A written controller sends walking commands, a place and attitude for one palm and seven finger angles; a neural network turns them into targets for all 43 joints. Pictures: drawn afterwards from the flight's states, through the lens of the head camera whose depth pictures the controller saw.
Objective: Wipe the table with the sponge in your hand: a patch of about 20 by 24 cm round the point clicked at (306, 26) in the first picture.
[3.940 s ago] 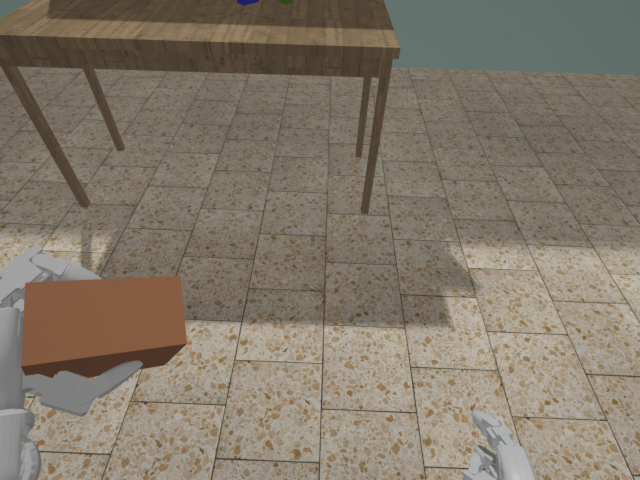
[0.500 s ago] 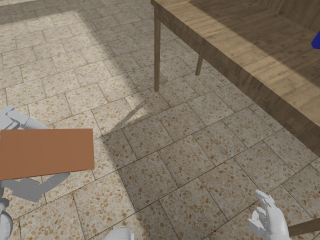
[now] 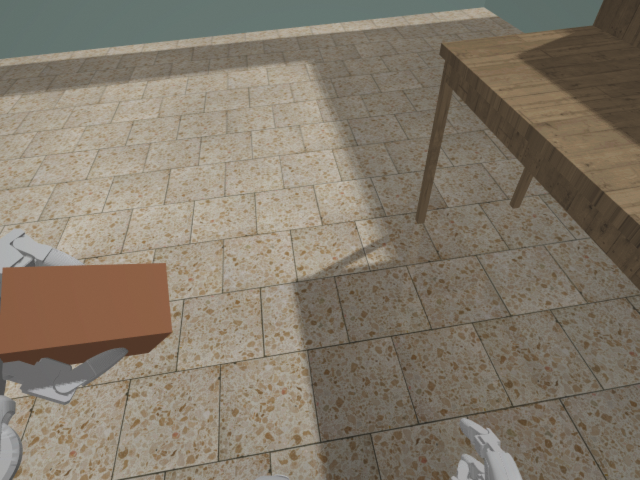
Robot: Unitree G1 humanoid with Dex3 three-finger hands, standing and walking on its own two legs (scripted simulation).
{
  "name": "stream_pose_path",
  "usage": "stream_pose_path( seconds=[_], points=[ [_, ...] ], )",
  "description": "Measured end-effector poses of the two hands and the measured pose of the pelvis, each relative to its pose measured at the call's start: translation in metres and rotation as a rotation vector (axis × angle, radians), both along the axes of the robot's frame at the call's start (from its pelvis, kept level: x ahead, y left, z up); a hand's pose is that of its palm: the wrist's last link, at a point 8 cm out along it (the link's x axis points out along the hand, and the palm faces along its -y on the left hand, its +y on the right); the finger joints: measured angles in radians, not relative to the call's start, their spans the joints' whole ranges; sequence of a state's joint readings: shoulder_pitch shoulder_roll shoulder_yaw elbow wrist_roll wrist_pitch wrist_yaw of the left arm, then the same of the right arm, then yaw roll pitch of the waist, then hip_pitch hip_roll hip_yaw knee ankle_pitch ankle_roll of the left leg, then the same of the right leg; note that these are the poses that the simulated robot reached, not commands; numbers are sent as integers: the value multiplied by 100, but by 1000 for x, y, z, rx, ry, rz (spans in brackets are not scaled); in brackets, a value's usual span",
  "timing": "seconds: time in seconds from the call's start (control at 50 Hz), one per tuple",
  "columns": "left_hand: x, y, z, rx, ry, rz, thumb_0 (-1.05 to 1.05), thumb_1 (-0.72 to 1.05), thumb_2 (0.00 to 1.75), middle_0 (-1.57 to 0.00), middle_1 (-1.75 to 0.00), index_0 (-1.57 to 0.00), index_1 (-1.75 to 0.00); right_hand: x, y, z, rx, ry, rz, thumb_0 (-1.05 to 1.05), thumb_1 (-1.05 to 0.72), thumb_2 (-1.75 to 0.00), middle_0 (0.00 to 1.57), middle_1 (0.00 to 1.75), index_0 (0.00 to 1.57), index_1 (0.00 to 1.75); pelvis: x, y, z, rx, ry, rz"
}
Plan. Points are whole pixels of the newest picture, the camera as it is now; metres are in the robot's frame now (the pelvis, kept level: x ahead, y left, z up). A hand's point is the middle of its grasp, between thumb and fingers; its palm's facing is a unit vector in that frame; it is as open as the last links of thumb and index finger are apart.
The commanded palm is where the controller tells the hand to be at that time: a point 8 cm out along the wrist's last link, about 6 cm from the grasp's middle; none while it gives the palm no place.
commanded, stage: walk to a spot facing it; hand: left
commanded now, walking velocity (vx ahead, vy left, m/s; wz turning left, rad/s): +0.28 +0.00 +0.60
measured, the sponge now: (112, 315) +0.22 +0.22 +0.17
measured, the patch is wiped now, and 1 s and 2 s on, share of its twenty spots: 0.00 0.00 0.00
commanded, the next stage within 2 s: turn to face it in 1.22 s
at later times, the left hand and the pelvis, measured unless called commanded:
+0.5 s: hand out of the picture +0.14 +0.31 +0.18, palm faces +0.66 -0.66 -0.37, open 10.3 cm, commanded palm +0.09 +0.33 +0.19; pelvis +0.01 +0.02 +0.00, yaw +15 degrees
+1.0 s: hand (14, 342) +0.19 +0.30 +0.17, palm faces +0.72 -0.58 -0.38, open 10.3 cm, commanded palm +0.11 +0.32 +0.19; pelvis +0.09 +0.00 +0.00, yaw +25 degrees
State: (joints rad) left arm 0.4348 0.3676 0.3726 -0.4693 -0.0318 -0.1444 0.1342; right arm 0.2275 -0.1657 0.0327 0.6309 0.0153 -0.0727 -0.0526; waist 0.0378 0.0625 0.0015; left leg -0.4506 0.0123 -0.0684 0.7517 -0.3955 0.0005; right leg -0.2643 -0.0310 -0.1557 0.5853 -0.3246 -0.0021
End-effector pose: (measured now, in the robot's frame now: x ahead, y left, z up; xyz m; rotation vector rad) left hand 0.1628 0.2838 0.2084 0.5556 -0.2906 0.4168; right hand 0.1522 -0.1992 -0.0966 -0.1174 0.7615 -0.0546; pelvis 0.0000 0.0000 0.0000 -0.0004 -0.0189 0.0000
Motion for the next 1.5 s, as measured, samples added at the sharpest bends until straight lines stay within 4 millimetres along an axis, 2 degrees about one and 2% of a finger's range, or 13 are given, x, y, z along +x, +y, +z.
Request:
stream_pose_path(
  seconds=[0.12, 0.3, 0.38, 0.48, 0.58, 0.74, 0.82, 0.94, 1.0, 1.16, 1.26, 1.38, 1.5],
  points=[
    [-22, -16, -20, -116, 85, 64, -1, -51, 98, -71, -134, -74, -134, 11, -38, 11, -94, 38, 56, 1, -90, -90, 20, 30, 20, 30, -5, -15, 13, 48, -19, 84],
    [-43, -7, 14, 14, 55, 98, -1, -51, 98, -71, -134, -73, -134, 38, -57, 33, -191, 15, 89, 1, -91, -90, 20, 30, 19, 29, -6, -17, 21, 56, 19, 192],
    [-57, 14, 18, 24, 18, 173, -1, -51, 98, -71, -134, -73, -134, 50, -37, 34, -197, 16, 136, 1, -91, -90, 20, 30, 19, 29, -1, -8, 18, 44, 38, 229],
    [-72, 44, -6, -54, -33, 249, -1, -51, 98, -70, -134, -73, -134, 69, 8, 29, -202, -6, 216, 1, -91, -90, 20, 30, 19, 29, 7, 14, 3, 28, 32, 259],
    [-64, 58, -22, -68, -79, 235, -1, -51, 98, -70, -134, -73, -134, 82, 63, 25, -111, -47, 285, 1, -91, -90, 20, 30, 19, 29, 10, 21, -4, 21, -19, 313],
    [-71, 48, 24, 35, -109, 233, -1, -51, 98, -70, -134, -73, -135, 94, 109, 34, 11, -38, 387, 1, -90, -90, 20, 30, 20, 30, 33, 19, 16, -26, -1, 358],
    [-68, 47, 24, 49, -64, 309, -1, -51, 98, -70, -134, -73, -135, 111, 103, 24, 19, -13, 400, 1, -90, -90, 21, 30, 20, 30, 52, 15, 16, -26, 6, 368],
    [-40, 43, -18, -38, 3, 417, -1, -51, 98, -70, -134, -73, -135, 153, 68, -6, -40, 10, 406, 1, -90, -90, 21, 30, 20, 30, 77, -1, -4, -5, -14, 418],
    [-25, 36, -29, -110, 14, 399, -1, -51, 98, -70, -134, -73, -135, 171, 49, -3, -101, 32, 404, 1, -90, -90, 20, 30, 20, 30, 85, -2, -1, 8, -27, 442],
    [-9, 39, 4, 19, 13, 325, -1, -51, 98, -70, -134, -73, -135, 205, 31, 31, -212, 26, 372, 1, -91, -90, 20, 30, 19, 29, 111, 4, 14, 27, 11, 491],
    [-19, 68, 9, 56, -16, 400, -1, -51, 98, -70, -134, -73, -135, 223, 57, 32, -243, 23, 406, 1, -91, -90, 20, 30, 19, 29, 125, 28, 8, 19, 28, 525],
    [-23, 101, -15, 19, -40, 475, -1, -51, 98, -70, -134, -73, -135, 238, 122, 18, -158, -10, 463, 1, -91, -90, 20, 30, 19, 29, 134, 48, -5, 12, -5, 563],
    [-18, 91, 3, 11, -70, 467, -1, -51, 98, -70, -134, -73, -135, 240, 182, 29, -21, -30, 587, 1, -90, -90, 20, 30, 20, 29, 147, 48, 8, -6, -7, 555]
  ],
)
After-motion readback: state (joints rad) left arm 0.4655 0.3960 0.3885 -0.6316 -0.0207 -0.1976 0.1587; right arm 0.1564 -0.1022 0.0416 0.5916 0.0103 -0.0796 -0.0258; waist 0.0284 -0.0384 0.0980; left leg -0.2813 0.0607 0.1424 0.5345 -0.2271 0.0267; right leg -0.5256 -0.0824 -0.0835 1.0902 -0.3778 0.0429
